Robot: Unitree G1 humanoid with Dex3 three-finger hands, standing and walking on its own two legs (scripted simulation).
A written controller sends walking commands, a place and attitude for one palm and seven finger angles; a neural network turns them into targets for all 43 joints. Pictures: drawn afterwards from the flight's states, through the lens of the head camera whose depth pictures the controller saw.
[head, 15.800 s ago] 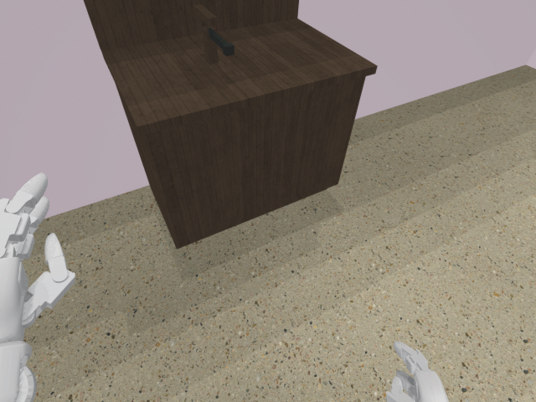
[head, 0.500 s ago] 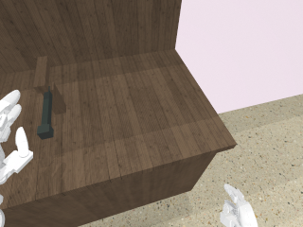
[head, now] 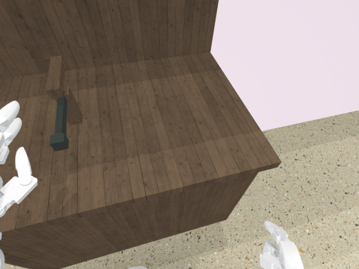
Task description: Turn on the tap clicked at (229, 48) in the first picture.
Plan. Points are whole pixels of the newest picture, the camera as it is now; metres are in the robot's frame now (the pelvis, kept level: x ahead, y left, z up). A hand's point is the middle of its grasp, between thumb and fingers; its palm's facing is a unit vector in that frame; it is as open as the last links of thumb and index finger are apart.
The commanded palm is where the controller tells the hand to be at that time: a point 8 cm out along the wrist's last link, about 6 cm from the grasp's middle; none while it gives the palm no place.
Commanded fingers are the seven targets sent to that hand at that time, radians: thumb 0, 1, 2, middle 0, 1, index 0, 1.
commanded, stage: shuffle to correct the standing spot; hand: left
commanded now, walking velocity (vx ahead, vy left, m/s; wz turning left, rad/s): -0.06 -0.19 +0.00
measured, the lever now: (59, 142) +0.35 +0.29 +0.07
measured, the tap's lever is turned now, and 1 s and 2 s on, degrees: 0 0 0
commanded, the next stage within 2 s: come to a stop and stand still in 0.50 s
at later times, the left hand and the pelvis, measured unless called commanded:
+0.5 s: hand (55, 166) +0.24 +0.21 +0.18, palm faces +0.29 -0.86 -0.43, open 7.4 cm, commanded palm +0.18 +0.26 +0.19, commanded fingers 0.00 0.90 0.90 -0.20 -0.30 -0.20 -0.30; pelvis +0.01 -0.02 +0.01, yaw -1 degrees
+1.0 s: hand (36, 178) +0.22 +0.23 +0.18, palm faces +0.38 -0.84 -0.39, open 7.4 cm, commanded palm +0.16 +0.27 +0.19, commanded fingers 0.00 0.90 0.90 -0.20 -0.30 -0.20 -0.30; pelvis +0.00 -0.01 +0.01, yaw +0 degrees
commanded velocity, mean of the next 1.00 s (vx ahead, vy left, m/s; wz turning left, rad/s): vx -0.05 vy -0.10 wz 0.00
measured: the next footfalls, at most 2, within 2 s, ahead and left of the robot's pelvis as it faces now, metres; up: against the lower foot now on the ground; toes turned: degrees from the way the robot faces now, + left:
none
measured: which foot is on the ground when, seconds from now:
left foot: down 0.00-1.00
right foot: down 0.00-1.00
